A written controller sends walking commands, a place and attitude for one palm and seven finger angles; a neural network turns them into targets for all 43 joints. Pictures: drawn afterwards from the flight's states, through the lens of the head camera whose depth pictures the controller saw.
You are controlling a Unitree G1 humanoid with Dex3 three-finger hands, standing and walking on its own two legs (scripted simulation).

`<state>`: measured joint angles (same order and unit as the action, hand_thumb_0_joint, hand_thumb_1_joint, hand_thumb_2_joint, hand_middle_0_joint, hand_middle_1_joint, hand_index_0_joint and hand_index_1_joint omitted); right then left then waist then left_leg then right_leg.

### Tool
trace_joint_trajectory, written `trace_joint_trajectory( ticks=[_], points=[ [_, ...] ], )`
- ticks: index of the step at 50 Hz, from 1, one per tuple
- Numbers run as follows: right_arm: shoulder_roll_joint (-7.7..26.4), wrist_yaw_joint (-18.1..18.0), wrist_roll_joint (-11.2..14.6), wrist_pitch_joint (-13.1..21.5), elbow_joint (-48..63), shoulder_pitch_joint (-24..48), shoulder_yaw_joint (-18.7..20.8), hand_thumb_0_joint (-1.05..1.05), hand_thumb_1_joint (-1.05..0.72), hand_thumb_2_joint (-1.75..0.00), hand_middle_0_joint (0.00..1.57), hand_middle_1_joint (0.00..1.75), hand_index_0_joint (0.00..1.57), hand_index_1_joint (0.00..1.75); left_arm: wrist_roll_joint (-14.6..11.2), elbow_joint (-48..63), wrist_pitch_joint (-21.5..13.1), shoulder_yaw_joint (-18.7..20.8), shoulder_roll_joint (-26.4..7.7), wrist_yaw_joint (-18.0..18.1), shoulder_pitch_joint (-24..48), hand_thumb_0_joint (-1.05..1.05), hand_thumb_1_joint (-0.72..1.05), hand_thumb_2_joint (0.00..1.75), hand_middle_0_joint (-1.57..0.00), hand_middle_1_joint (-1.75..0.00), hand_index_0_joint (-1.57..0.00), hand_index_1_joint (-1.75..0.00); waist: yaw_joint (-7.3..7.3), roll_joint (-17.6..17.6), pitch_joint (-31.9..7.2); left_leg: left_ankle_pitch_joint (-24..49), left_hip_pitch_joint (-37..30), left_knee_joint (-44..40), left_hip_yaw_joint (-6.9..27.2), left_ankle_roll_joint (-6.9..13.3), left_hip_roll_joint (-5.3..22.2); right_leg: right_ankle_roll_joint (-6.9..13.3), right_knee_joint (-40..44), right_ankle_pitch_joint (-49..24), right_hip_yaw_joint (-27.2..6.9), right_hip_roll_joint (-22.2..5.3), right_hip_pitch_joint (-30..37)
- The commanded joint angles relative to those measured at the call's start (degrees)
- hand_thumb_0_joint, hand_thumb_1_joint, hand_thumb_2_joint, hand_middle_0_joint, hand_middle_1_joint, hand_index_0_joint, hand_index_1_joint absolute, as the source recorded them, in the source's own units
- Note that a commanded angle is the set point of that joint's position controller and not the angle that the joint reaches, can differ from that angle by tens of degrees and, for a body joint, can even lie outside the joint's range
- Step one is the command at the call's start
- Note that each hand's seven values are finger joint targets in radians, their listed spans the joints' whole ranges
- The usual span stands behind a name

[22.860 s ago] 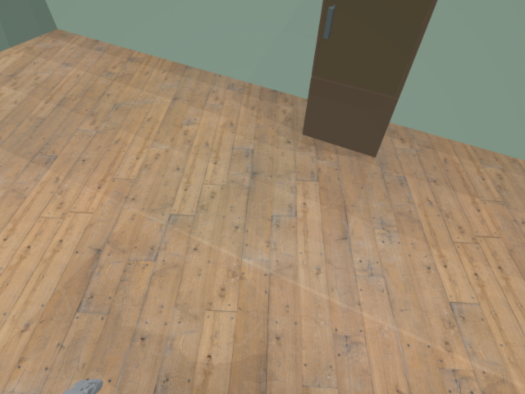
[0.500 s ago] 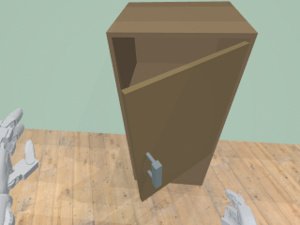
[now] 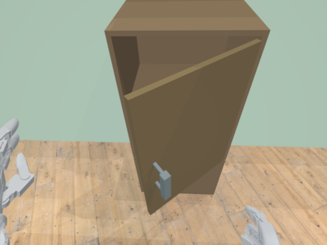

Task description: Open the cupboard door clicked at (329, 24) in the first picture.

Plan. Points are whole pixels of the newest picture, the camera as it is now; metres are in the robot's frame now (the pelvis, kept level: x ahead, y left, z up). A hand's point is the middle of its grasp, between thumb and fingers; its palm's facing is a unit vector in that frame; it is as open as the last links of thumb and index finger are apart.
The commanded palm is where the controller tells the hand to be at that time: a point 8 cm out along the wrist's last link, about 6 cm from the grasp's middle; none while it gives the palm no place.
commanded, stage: step back with the hand held close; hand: left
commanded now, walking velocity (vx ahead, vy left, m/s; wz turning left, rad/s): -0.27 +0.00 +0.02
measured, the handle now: (161, 180) +0.33 +0.05 -0.07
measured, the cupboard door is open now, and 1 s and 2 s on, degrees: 40 40 40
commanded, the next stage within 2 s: stop stepping back and stand still in 1.20 s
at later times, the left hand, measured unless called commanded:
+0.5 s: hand (4, 207) +0.14 +0.29 +0.15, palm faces +0.40 -0.78 -0.48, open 7.4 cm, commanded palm +0.08 +0.32 +0.17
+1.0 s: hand out of the picture +0.05 +0.31 +0.16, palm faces +0.45 -0.77 -0.46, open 7.4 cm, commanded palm -0.02 +0.35 +0.17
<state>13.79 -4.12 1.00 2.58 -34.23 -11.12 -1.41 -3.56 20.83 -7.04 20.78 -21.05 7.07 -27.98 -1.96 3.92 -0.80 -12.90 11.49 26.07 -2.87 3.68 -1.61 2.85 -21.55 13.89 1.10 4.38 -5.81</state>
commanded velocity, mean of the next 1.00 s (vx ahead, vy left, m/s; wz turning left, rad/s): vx -0.32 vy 0.00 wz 0.00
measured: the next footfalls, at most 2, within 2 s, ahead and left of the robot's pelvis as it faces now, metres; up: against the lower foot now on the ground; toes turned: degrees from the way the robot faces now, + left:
right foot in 1.30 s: -0.35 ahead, -0.08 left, +0.00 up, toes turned -3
left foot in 1.38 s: -0.02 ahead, +0.08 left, +0.00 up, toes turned -4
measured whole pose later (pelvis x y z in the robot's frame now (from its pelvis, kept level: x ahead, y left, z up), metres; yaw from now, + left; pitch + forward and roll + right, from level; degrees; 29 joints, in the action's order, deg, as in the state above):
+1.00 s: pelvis -0.14 +0.04 -0.02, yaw +4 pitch -1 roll -5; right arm 13.1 -4.1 0.2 3.9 -33.4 -10.8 1.0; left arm -1.2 31.8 -12.9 25.1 -26.4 8.5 -29.8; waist 0.9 1.2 2.3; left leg -6.2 28.5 33.1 -2.8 6.6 -0.6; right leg -1.0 -37.9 17.0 -2.1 6.8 -20.7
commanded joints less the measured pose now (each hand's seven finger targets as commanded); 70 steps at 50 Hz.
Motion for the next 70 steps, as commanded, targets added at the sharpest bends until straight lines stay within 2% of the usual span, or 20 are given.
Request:
trace_joint_trajectory(
  ticks=[1,10,29,35,39,44,46,49,52,57,61,62,63,64,65,66,67,68,69,70],
  points=[
    [7.3,-0.7,-0.2,1.1,10.4,6.4,3.5,0.00,-0.90,-0.90,0.20,0.30,0.20,0.30,0.3,13.5,-4.2,6.9,-12.1,0.9,1.7,0.00,0.90,0.90,-0.20,-0.30,-0.20,-0.30,1.07,-1.9,-6.1,16.2,-5.1,-3.1,6.0,-0.8,6.1,-3.1,0.9,-19.8,-6.8,-6.9,-3.5],
    [7.2,-0.7,0.1,-1.1,12.1,6.3,4.2,0.00,-0.90,-0.90,0.20,0.30,0.20,0.30,-0.1,16.0,-4.5,9.9,-13.8,1.8,-3.6,0.00,0.90,0.90,-0.20,-0.30,-0.20,-0.30,1.34,-1.0,-7.9,15.5,1.4,-2.9,6.9,-0.8,7.2,-3.0,-3.2,-19.9,-7.4,-6.5,-1.5],
    [7.7,-1.1,-1.0,3.9,11.8,4.9,4.8,0.00,-0.90,-0.90,0.20,0.30,0.20,0.30,3.1,18.4,-7.4,11.4,-12.4,2.3,0.3,0.00,0.90,0.90,-0.20,-0.30,-0.20,-0.30,1.58,3.7,-2.2,-30.8,33.1,-16.2,18.0,4.2,14.4,-4.1,-19.6,-0.9,-4.3,0.4,10.8],
    [7.5,-0.2,-1.0,4.7,10.1,4.5,5.1,0.00,-0.90,-0.90,0.20,0.30,0.20,0.30,2.0,20.4,-8.1,10.5,-11.6,1.9,0.2,0.00,0.90,0.90,-0.20,-0.30,-0.20,-0.30,2.23,-0.6,-4.5,-23.1,23.7,-9.1,13.3,1.9,10.9,-1.9,-12.4,-0.4,-9.6,-1.6,1.9],
    [6.5,0.1,-1.1,4.7,9.3,3.8,5.3,0.00,-0.90,-0.90,0.20,0.30,0.20,0.30,2.0,21.4,-8.1,10.1,-13.0,2.6,1.9,0.00,0.90,0.90,-0.20,-0.30,-0.20,-0.30,2.97,-5.5,-4.4,-14.3,12.5,3.7,7.6,-1.3,5.2,1.0,-1.1,3.1,-18.3,-8.7,-13.2],
    [5.9,0.0,-0.7,3.6,8.5,3.4,5.3,0.00,-0.90,-0.90,0.20,0.30,0.20,0.30,1.5,21.5,-8.7,11.3,-15.5,3.4,0.6,0.00,0.90,0.90,-0.20,-0.30,-0.20,-0.30,3.89,-6.6,-5.7,-5.2,1.9,9.1,6.3,-2.8,2.7,0.7,1.9,-1.0,-15.7,-10.2,-22.4],
    [6.7,-0.2,-0.6,3.3,9.4,4.4,5.0,0.00,-0.90,-0.90,0.20,0.30,0.20,0.30,1.5,22.3,-9.1,12.3,-16.3,3.1,0.2,0.00,0.90,0.90,-0.20,-0.30,-0.20,-0.30,3.52,0.0,-3.4,-10.3,6.3,1.3,9.8,-1.8,5.6,-1.4,-1.4,4.7,-11.4,-5.7,-20.8],
    [7.8,-0.5,-1.6,5.0,10.6,6.8,5.4,0.00,-0.90,-0.90,0.20,0.30,0.20,0.30,2.3,22.8,-9.5,15.4,-16.1,2.3,-0.5,0.00,0.90,0.90,-0.20,-0.30,-0.20,-0.30,1.44,15.0,-5.8,-36.1,32.7,-25.6,26.5,3.9,21.8,-4.2,-37.1,10.0,-2.2,5.2,4.9],
    [6.4,0.8,-1.4,6.4,8.9,7.5,6.2,0.00,-0.90,-0.90,0.20,0.30,0.20,0.30,0.5,22.7,-8.9,13.2,-14.8,1.9,0.8,0.00,0.90,0.90,-0.20,-0.30,-0.20,-0.30,0.36,5.3,-7.9,-22.5,20.2,-20.3,15.1,0.2,19.0,-3.4,-45.3,15.3,-1.3,3.9,-4.3],
    [5.0,1.3,-1.3,7.0,6.5,7.2,5.0,0.00,-0.90,-0.90,0.20,0.30,0.20,0.30,-0.9,24.0,-7.2,9.5,-13.8,2.4,2.7,0.00,0.90,0.90,-0.20,-0.30,-0.20,-0.30,0.75,9.6,-10.6,-17.9,8.0,-24.1,7.8,-4.7,16.0,-1.9,-30.1,20.1,4.3,3.2,-4.6],
    [3.8,2.7,-2.0,6.7,5.0,5.8,4.9,0.00,-0.90,-0.90,0.20,0.30,0.20,0.30,-2.0,26.1,-8.7,11.2,-15.6,2.2,4.6,0.00,0.90,0.90,-0.20,-0.30,-0.20,-0.30,0.02,8.2,-14.9,0.0,-4.0,-16.2,1.5,-12.9,12.3,1.9,-1.0,21.2,3.6,1.0,-2.9],
    [3.5,3.1,-1.2,5.7,3.5,3.9,4.9,0.00,-0.90,-0.90,0.20,0.30,0.20,0.30,-1.2,26.7,-9.6,12.7,-17.8,2.5,3.3,0.00,0.90,0.90,-0.20,-0.30,-0.20,-0.30,0.21,-0.4,-15.2,6.5,-11.5,1.9,-2.6,-12.4,8.6,5.1,9.5,15.3,-4.7,-7.3,-11.6],
    [3.5,2.9,-0.5,5.5,2.7,4.8,4.7,0.00,-0.90,-0.90,0.20,0.30,0.20,0.30,-1.1,27.0,-10.7,12.0,-17.9,2.7,5.8,0.00,0.90,0.90,-0.20,-0.30,-0.20,-0.30,0.68,-11.1,-10.1,0.4,-11.9,20.3,0.9,-10.3,5.5,7.4,14.6,7.6,-15.5,-17.9,-24.0],
    [3.9,2.6,-1.4,6.3,4.2,7.3,3.7,0.00,-0.90,-0.90,0.20,0.30,0.20,0.30,-0.4,28.0,-11.4,14.3,-20.7,3.0,6.9,0.00,0.90,0.90,-0.20,-0.30,-0.20,-0.30,0.05,-12.1,-6.8,-9.4,-1.9,28.7,2.3,-8.3,1.9,10.0,12.6,-5.5,-17.1,-22.6,-22.8],
    [3.8,3.6,-2.9,6.7,4.4,7.3,2.2,0.00,-0.90,-0.90,0.20,0.30,0.20,0.30,0.7,26.7,-10.8,15.1,-21.9,2.9,6.5,0.00,0.90,0.90,-0.20,-0.30,-0.20,-0.30,0.55,-11.4,-8.0,-9.7,3.8,29.6,3.9,-7.7,3.7,9.9,6.6,-13.6,-16.4,-23.8,-17.2],
    [3.6,2.8,-0.7,6.4,3.9,4.7,3.9,0.00,-0.90,-0.90,0.20,0.30,0.20,0.30,0.1,22.3,-9.7,6.6,-12.8,1.0,11.2,0.00,0.90,0.90,-0.20,-0.30,-0.20,-0.30,2.91,-17.2,-5.5,-6.0,7.2,25.4,5.8,-6.1,1.8,6.4,-0.2,-20.3,-9.4,-17.9,-11.6],
    [4.8,1.7,0.4,6.5,4.8,4.9,4.5,0.00,-0.90,-0.90,0.20,0.30,0.20,0.30,-0.3,23.7,-7.9,8.3,-15.2,0.3,14.9,0.00,0.90,0.90,-0.20,-0.30,-0.20,-0.30,4.72,-17.8,-4.4,0.4,-2.6,17.3,5.4,-5.3,2.1,2.7,-5.7,-16.5,-6.5,-13.9,-18.2],
    [5.6,0.3,0.2,6.4,4.1,3.8,4.5,0.00,-0.90,-0.90,0.20,0.30,0.20,0.30,-0.5,21.4,-6.2,9.4,-15.0,0.3,14.5,0.00,0.90,0.90,-0.20,-0.30,-0.20,-0.30,6.35,-1.8,-3.2,10.4,-10.7,6.0,8.9,-3.4,3.8,-1.9,-18.0,-8.3,-0.8,-7.3,-22.9],
    [7.1,0.2,-0.6,6.9,5.4,5.2,4.1,0.00,-0.90,-0.90,0.20,0.30,0.20,0.30,-1.2,22.1,-5.3,10.5,-15.8,0.3,13.8,0.00,0.90,0.90,-0.20,-0.30,-0.20,-0.30,4.03,20.7,-6.8,11.8,-6.5,-9.8,24.3,-0.1,14.2,-4.9,-32.1,16.4,1.2,1.7,-17.2],
    [5.1,1.2,-0.9,8.3,6.0,6.7,3.2,0.00,-0.90,-0.90,0.20,0.30,0.20,0.30,-1.1,22.9,-5.9,10.8,-16.8,0.5,16.4,0.00,0.90,0.90,-0.20,-0.30,-0.20,-0.30,3.00,17.7,-8.2,-22.8,2.7,-21.1,31.5,-0.9,17.5,-3.1,-40.5,24.2,-4.9,3.6,-9.8]
  ],
)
